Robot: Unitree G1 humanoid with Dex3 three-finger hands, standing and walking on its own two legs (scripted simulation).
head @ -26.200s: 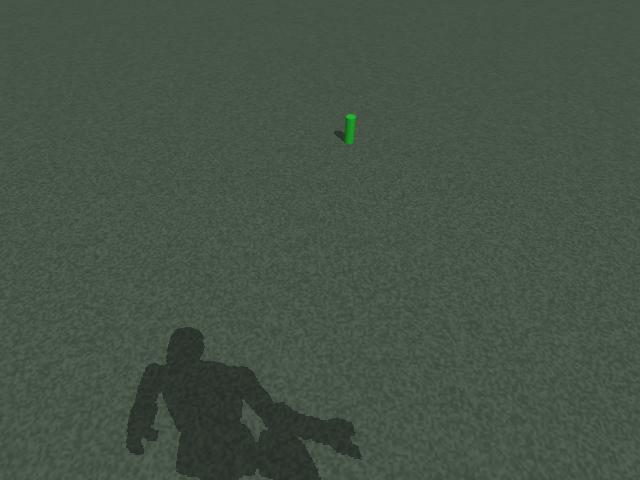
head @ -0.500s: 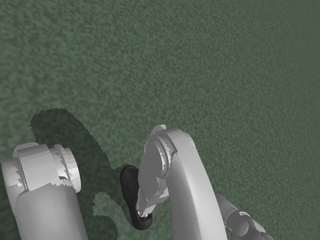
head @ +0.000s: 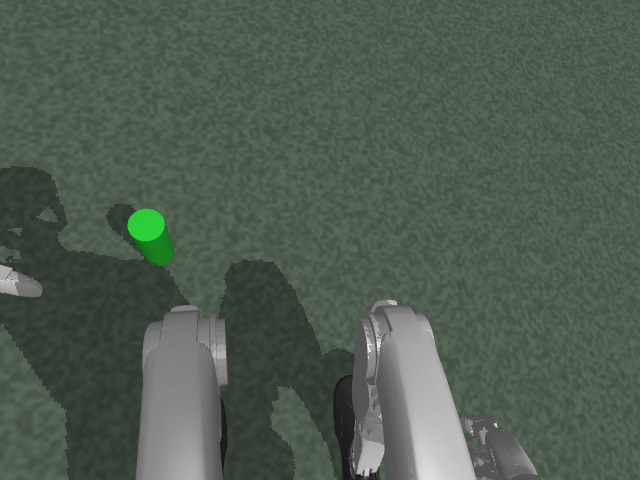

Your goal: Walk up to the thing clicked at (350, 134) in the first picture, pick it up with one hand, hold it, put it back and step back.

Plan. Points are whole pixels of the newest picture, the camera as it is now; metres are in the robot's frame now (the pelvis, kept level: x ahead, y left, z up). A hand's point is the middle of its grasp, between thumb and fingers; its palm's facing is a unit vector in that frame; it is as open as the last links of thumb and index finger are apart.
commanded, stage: home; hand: left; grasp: from the side
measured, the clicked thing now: (153, 239) +0.46 +0.25 -0.29
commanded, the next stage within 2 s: none
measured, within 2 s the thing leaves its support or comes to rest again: neither
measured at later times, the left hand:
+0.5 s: hand out of the picture +0.29 +0.26 +0.12, palm faces +0.21 -0.88 -0.42, open 17.4 cm
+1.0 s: hand out of the picture +0.24 +0.20 +0.30, palm faces +0.25 -0.92 -0.30, open 17.6 cm
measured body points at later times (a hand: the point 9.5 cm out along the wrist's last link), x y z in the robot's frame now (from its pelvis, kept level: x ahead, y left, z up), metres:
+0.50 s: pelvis +0.05 -0.02 +0.22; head +0.19 +0.01 +0.65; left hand +0.27 +0.30 +0.15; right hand +0.26 -0.26 +0.12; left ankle +0.08 +0.12 -0.34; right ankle +0.12 -0.14 -0.34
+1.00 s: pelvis +0.10 -0.01 +0.34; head +0.12 +0.00 +0.79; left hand +0.22 +0.25 +0.32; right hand +0.29 -0.22 +0.27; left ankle +0.08 +0.12 -0.34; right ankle +0.12 -0.14 -0.34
